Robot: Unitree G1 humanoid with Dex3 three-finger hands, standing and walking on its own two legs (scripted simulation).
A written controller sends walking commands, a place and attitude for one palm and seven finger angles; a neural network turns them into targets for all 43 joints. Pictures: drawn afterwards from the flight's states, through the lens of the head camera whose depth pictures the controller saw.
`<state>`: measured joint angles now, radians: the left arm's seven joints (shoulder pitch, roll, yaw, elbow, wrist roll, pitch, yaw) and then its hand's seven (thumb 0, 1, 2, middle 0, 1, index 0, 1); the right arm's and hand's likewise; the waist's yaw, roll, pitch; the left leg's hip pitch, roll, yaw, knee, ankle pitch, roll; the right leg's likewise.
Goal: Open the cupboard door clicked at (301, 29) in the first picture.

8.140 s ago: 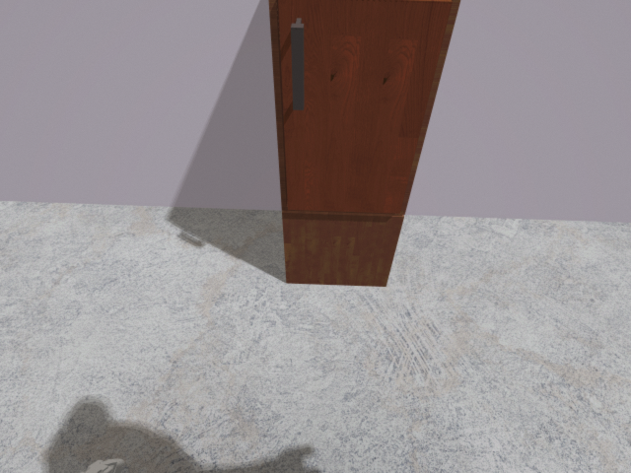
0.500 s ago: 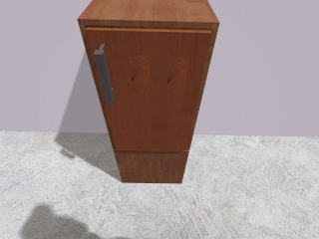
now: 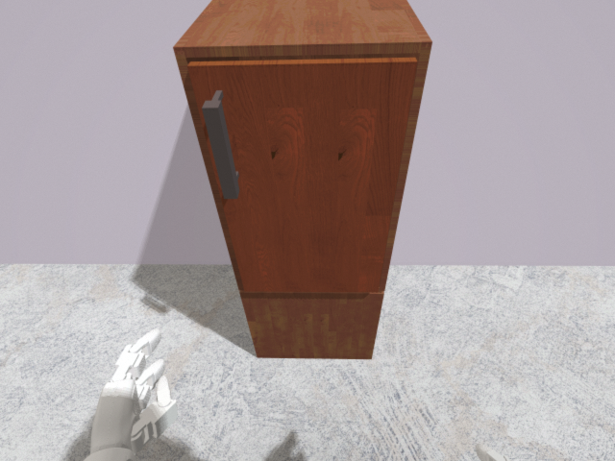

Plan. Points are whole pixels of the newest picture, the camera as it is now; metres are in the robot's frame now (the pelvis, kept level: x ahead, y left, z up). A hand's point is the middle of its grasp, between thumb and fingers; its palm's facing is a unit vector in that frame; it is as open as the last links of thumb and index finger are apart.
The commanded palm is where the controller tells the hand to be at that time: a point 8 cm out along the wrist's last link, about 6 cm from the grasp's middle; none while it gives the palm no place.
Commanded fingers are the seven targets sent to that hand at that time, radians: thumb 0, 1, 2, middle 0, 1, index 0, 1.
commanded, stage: raise the hand with hooked fingers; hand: left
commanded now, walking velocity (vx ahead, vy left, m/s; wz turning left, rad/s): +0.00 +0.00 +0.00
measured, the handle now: (225, 146) +0.59 +0.15 +0.13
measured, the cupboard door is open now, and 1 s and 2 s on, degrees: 0 0 0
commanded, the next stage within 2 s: move the hooked fingers beside the handle in 1.90 s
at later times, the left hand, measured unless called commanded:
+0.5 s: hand (183, 389) +0.20 +0.15 +0.05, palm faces -0.06 -0.99 -0.12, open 10.3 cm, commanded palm +0.18 +0.23 +0.04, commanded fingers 0.00 0.06 0.54 -0.26 -0.84 -0.26 -0.84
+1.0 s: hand (122, 316) +0.27 +0.23 +0.10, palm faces +0.03 -1.00 -0.06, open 13.1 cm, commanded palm +0.24 +0.28 +0.11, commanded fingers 0.00 -0.50 0.30 -0.30 -1.20 -0.30 -1.20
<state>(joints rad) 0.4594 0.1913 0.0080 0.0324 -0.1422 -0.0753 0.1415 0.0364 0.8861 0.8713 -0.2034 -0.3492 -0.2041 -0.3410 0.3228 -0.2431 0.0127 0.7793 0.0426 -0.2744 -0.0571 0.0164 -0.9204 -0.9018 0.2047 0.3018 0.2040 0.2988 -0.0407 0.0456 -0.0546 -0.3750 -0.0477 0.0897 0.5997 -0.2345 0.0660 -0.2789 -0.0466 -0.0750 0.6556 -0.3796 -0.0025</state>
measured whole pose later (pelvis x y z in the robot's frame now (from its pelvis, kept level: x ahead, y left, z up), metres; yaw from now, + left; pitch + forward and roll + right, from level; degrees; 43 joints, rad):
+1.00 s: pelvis +0.02 -0.01 -0.01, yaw -1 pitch +4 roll -2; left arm 0.18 0.37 0.34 0.04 -0.37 -0.18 -0.35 0.00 -0.30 0.39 -0.29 -1.08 -0.29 -1.07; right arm 0.25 -0.27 0.03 0.58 0.06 -0.23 -0.09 0.02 -0.91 -0.90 0.20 0.30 0.20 0.30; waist 0.02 0.02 -0.06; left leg -0.49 0.01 0.06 0.73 -0.32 0.05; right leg -0.35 0.01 -0.09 0.68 -0.41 -0.02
